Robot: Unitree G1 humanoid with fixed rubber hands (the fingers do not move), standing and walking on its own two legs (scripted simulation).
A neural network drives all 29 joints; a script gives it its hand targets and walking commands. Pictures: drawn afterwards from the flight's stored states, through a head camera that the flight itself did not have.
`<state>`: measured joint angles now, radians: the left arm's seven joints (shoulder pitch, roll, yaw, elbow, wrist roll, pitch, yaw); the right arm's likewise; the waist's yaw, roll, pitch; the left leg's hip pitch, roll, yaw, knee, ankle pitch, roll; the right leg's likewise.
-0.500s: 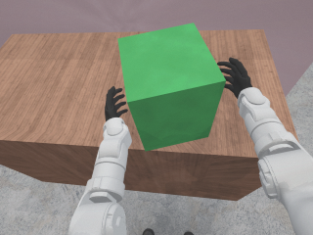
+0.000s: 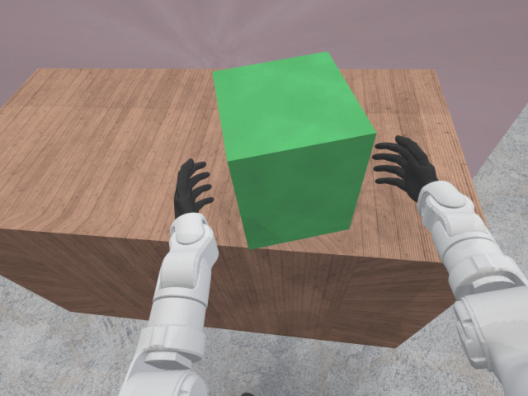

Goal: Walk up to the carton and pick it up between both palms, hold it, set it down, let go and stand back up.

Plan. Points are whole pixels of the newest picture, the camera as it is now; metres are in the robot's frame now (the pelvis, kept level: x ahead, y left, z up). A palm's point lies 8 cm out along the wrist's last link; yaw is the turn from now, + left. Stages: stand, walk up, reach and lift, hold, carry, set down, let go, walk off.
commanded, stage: set down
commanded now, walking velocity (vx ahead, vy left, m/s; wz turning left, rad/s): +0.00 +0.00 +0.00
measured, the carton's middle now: (285, 156) +0.50 +0.04 +0.05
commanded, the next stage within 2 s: none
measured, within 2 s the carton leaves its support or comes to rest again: neither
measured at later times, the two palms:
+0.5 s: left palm (174, 245) +0.29 +0.18 +0.07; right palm (451, 224) +0.38 -0.22 +0.04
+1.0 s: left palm (170, 278) +0.24 +0.17 +0.07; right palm (494, 280) +0.30 -0.27 +0.02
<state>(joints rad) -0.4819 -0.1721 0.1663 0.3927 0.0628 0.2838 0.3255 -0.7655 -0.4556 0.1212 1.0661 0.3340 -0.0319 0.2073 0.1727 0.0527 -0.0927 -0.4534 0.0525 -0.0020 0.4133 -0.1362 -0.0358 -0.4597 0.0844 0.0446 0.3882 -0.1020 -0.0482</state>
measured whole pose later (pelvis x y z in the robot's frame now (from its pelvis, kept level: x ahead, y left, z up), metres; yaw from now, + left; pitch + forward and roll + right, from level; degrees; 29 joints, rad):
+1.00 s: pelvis +0.01 +0.00 +0.00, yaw +0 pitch +3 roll +0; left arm 0.11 -0.13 -0.04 -0.13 0.04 0.32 0.33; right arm -0.14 -0.56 0.01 0.75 0.36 -0.18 0.38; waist 0.11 0.02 -0.05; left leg -0.30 0.05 0.00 0.41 -0.17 -0.04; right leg -0.30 0.08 0.04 0.39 -0.14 -0.05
